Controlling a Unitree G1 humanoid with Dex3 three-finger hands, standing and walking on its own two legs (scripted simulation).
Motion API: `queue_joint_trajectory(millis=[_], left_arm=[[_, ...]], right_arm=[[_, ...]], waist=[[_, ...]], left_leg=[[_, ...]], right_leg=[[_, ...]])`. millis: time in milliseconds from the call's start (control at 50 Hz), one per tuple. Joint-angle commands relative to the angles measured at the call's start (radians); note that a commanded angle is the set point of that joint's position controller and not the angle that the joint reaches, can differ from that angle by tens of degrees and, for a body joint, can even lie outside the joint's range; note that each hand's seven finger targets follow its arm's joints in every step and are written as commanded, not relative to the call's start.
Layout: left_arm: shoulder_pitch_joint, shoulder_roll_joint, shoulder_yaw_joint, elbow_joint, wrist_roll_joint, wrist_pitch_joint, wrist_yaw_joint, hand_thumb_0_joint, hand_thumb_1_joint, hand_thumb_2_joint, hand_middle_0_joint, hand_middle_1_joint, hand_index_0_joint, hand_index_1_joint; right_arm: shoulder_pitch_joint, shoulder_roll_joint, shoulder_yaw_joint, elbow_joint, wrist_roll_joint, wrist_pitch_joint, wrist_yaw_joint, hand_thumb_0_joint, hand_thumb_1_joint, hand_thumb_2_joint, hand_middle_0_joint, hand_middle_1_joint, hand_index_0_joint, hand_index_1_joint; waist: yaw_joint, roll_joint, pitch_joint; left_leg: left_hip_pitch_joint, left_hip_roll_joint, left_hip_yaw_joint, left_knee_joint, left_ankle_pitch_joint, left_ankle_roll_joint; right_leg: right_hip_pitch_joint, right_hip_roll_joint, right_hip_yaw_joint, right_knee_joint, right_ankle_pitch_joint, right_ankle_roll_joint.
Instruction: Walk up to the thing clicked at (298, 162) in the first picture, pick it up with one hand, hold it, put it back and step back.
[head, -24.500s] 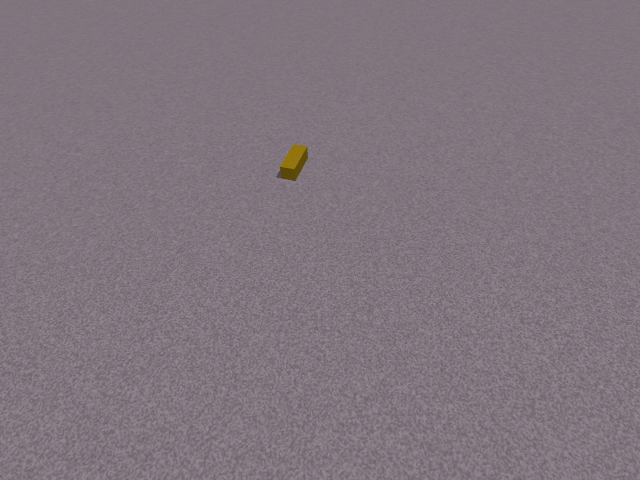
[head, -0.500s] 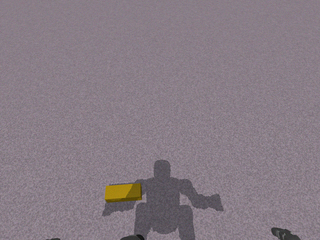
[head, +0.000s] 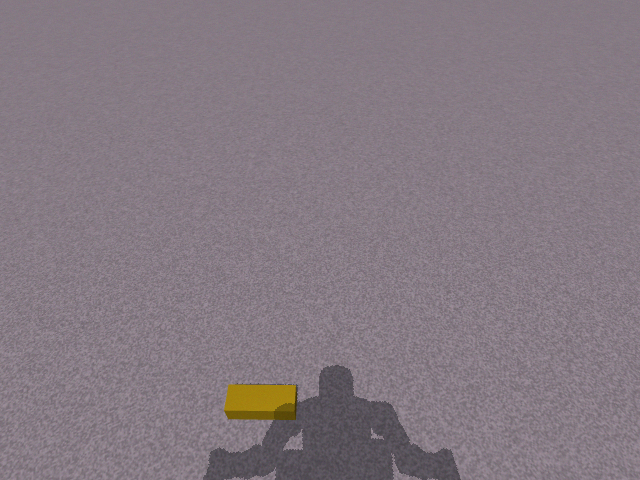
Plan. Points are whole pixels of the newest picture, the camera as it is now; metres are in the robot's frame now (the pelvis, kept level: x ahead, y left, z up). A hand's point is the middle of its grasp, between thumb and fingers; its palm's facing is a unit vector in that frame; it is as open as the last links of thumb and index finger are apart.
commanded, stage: walk up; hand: left
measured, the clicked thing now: (262, 402) +0.49 +0.20 -0.73
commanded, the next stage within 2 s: stand in 1.30 s
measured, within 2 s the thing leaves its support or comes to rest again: neither
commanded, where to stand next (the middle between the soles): +0.10 -0.01 m, yaw -3 degrees
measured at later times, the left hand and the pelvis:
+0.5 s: hand out of the picture +0.15 +0.28 -0.16, palm faces -0.06 -0.93 -0.37, open 7.4 cm; pelvis +0.01 +0.02 -0.01, yaw -3 degrees
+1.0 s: hand out of the picture +0.13 +0.25 -0.15, palm faces -0.11 -0.94 -0.32, open 7.4 cm; pelvis +0.01 +0.01 +0.01, yaw -6 degrees
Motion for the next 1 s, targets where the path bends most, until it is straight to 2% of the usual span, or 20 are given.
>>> queue_joint_trajectory(millis=[0,100,120,140,160,180,340,380,400,440,500,560,600,620,660,700,740,780,860,980], left_arm=[[-0.052,0.179,0.040,-0.089,-0.017,-0.063,-0.004,0.000,0.900,0.900,-0.200,-0.300,-0.200,-0.300],[-0.010,0.140,0.029,-0.032,-0.025,-0.067,0.018,0.000,0.900,0.900,-0.200,-0.300,-0.200,-0.300],[0.006,0.170,0.033,-0.027,-0.023,-0.071,0.027,0.000,0.900,0.900,-0.200,-0.300,-0.200,-0.300],[-0.012,0.240,0.045,-0.039,-0.015,-0.078,0.034,0.000,0.900,0.900,-0.200,-0.300,-0.200,-0.300],[-0.057,0.271,0.038,-0.059,-0.022,-0.079,0.036,0.000,0.900,0.900,-0.200,-0.300,-0.200,-0.300],[-0.087,0.285,0.039,-0.063,-0.016,-0.075,0.038,0.000,0.900,0.900,-0.200,-0.300,-0.200,-0.300],[-0.208,0.238,0.022,-0.070,-0.021,-0.044,0.042,0.000,0.900,0.900,-0.200,-0.300,-0.200,-0.300],[-0.208,0.179,0.008,-0.076,-0.043,-0.028,0.039,0.000,0.900,0.900,-0.200,-0.300,-0.200,-0.300],[-0.233,0.161,0.005,-0.076,-0.049,-0.022,0.040,0.000,0.900,0.900,-0.200,-0.300,-0.200,-0.300],[-0.230,0.182,0.021,-0.053,-0.037,-0.008,0.049,0.000,0.900,0.900,-0.200,-0.300,-0.200,-0.300],[-0.216,0.148,0.009,-0.046,-0.048,-0.013,0.042,0.000,0.900,0.900,-0.200,-0.300,-0.200,-0.300],[-0.209,0.132,0.001,-0.032,-0.032,-0.029,0.024,0.000,0.900,0.900,-0.200,-0.300,-0.200,-0.300],[-0.160,0.145,0.010,0.007,-0.018,-0.037,0.031,0.000,0.900,0.900,-0.200,-0.300,-0.200,-0.300],[-0.123,0.209,0.024,0.018,-0.007,-0.049,0.036,0.000,0.900,0.900,-0.200,-0.300,-0.200,-0.300],[-0.225,0.243,0.017,-0.012,-0.023,-0.049,0.026,0.000,0.900,0.900,-0.200,-0.300,-0.200,-0.300],[-0.271,0.197,-0.003,-0.015,-0.024,-0.039,0.015,0.000,0.900,0.900,-0.200,-0.300,-0.200,-0.300],[-0.269,0.155,-0.010,-0.003,-0.034,-0.028,0.010,0.000,0.900,0.900,-0.200,-0.300,-0.200,-0.300],[-0.232,0.163,-0.009,0.032,-0.029,-0.028,0.010,0.000,0.900,0.900,-0.200,-0.300,-0.200,-0.300],[-0.232,0.166,-0.010,0.063,-0.035,-0.037,0.004,0.000,0.900,0.900,-0.200,-0.300,-0.200,-0.300],[-0.256,0.162,-0.014,0.096,-0.031,-0.039,0.008,0.000,0.900,0.900,-0.200,-0.300,-0.200,-0.300]], right_arm=[[-0.055,-0.289,-0.062,-0.108,0.012,-0.046,-0.034,0.000,-0.900,-0.900,0.200,0.300,0.200,0.300],[-0.126,-0.233,-0.032,-0.135,0.032,-0.004,-0.036,0.000,-0.900,-0.900,0.200,0.300,0.200,0.300],[-0.107,-0.188,-0.018,-0.132,0.045,0.005,-0.039,0.000,-0.900,-0.900,0.200,0.300,0.200,0.300],[-0.066,-0.155,-0.010,-0.135,0.054,0.012,-0.040,0.000,-0.900,-0.900,0.200,0.300,0.200,0.300],[-0.017,-0.162,-0.013,-0.115,0.054,0.031,-0.049,0.000,-0.900,-0.900,0.200,0.300,0.200,0.300],[-0.014,-0.209,-0.032,-0.090,0.047,0.044,-0.056,0.000,-0.900,-0.900,0.200,0.300,0.200,0.300],[0.020,-0.203,-0.040,-0.012,0.029,0.032,-0.044,0.000,-0.900,-0.900,0.200,0.300,0.200,0.300],[-0.012,-0.257,-0.054,-0.018,0.011,0.015,-0.054,0.000,-0.900,-0.900,0.200,0.300,0.200,0.300],[-0.097,-0.335,-0.069,-0.038,0.019,0.012,-0.052,0.000,-0.900,-0.900,0.200,0.300,0.200,0.300],[-0.152,-0.318,-0.066,-0.057,0.019,0.000,-0.052,0.000,-0.900,-0.900,0.200,0.300,0.200,0.300],[-0.136,-0.271,-0.050,-0.054,0.018,-0.018,-0.070,0.000,-0.900,-0.900,0.200,0.300,0.200,0.300],[-0.125,-0.270,-0.041,-0.052,0.019,-0.021,-0.066,0.000,-0.900,-0.900,0.200,0.300,0.200,0.300],[-0.122,-0.260,-0.033,-0.054,0.033,-0.012,-0.063,0.000,-0.900,-0.900,0.200,0.300,0.200,0.300],[-0.112,-0.231,-0.022,-0.062,0.046,-0.014,-0.062,0.000,-0.900,-0.900,0.200,0.300,0.200,0.300],[-0.108,-0.194,-0.013,-0.047,0.042,-0.014,-0.066,0.000,-0.900,-0.900,0.200,0.300,0.200,0.300],[-0.100,-0.209,-0.019,-0.014,0.033,-0.027,-0.059,0.000,-0.900,-0.900,0.200,0.300,0.200,0.300],[-0.119,-0.259,-0.023,0.000,0.022,-0.045,-0.058,0.000,-0.900,-0.900,0.200,0.300,0.200,0.300],[-0.159,-0.276,-0.019,-0.001,0.024,-0.052,-0.055,0.000,-0.900,-0.900,0.200,0.300,0.200,0.300],[-0.189,-0.240,-0.004,0.016,0.030,-0.050,-0.056,0.000,-0.900,-0.900,0.200,0.300,0.200,0.300],[-0.187,-0.223,0.000,0.049,0.032,-0.044,-0.055,0.000,-0.900,-0.900,0.200,0.300,0.200,0.300]], waist=[[-0.013,0.187,0.067],[0.034,0.170,0.014],[0.048,0.091,-0.008],[0.026,-0.079,-0.038],[0.003,-0.115,-0.068],[0.002,-0.102,-0.051],[-0.027,-0.142,-0.103],[-0.020,-0.021,-0.091],[-0.004,0.131,-0.040],[-0.001,0.177,-0.025],[0.002,0.152,-0.044],[-0.012,0.194,-0.117],[0.019,0.144,-0.125],[0.029,0.036,-0.176],[-0.013,-0.078,-0.142],[-0.036,-0.054,-0.089],[-0.015,0.003,-0.043],[0.013,0.020,-0.038],[0.013,0.073,-0.046],[-0.004,0.015,-0.071]], left_leg=[[0.002,0.258,-0.219,-0.233,0.082,0.186],[-0.187,0.172,-0.056,0.011,0.360,0.099],[-0.207,0.136,-0.036,0.093,0.276,0.062],[-0.252,0.052,0.009,0.230,0.102,0.018],[-0.212,0.004,-0.011,0.321,-0.251,0.005],[-0.145,0.020,-0.059,0.403,-0.321,0.009],[-0.064,0.012,0.025,0.070,-0.035,0.001],[-0.065,0.117,-0.129,-0.087,0.151,0.033],[-0.136,0.259,-0.307,-0.151,0.215,0.111],[-0.150,0.367,-0.360,-0.129,0.429,0.242],[0.024,0.287,-0.201,-0.012,0.707,0.183],[0.121,0.229,-0.138,0.057,0.652,0.134],[0.012,0.200,-0.084,0.124,0.625,0.082],[-0.126,0.151,-0.065,0.201,0.505,0.030],[-0.084,0.049,0.012,0.152,-0.107,0.000],[-0.014,0.058,-0.023,-0.019,-0.024,0.010],[-0.009,0.187,-0.189,-0.153,0.109,0.071],[-0.032,0.254,-0.214,-0.150,0.187,0.122],[-0.047,0.145,-0.063,-0.147,0.180,0.029],[0.032,0.134,-0.029,-0.164,0.185,0.018]], right_leg=[[-0.133,-0.019,0.042,-0.039,0.032,0.007],[0.250,0.037,-0.048,-0.352,0.305,-0.001],[0.303,-0.001,0.025,-0.417,0.391,-0.011],[0.311,-0.162,0.254,-0.473,0.513,-0.066],[0.216,-0.324,0.466,-0.556,0.404,-0.175],[0.111,-0.344,0.503,-0.545,0.344,-0.238],[0.077,-0.188,0.204,-0.363,0.466,-0.141],[0.025,-0.110,0.155,-0.226,0.494,-0.069],[-0.023,0.046,0.061,-0.128,0.255,-0.020],[-0.015,0.068,0.085,0.114,-0.107,-0.014],[-0.094,0.042,0.095,0.062,-0.069,-0.019],[0.023,0.035,-0.012,-0.251,0.029,-0.009],[0.240,0.016,0.014,-0.489,0.300,-0.042],[0.402,-0.074,0.177,-0.445,0.519,-0.089],[0.209,-0.263,0.326,-0.415,0.470,-0.224],[0.121,-0.175,0.219,-0.399,0.371,-0.137],[0.063,-0.040,0.107,-0.312,0.318,-0.033],[0.120,-0.023,0.085,-0.324,0.236,-0.022],[0.224,-0.060,0.121,-0.422,0.395,-0.045],[0.215,-0.079,0.141,-0.496,0.405,-0.042]])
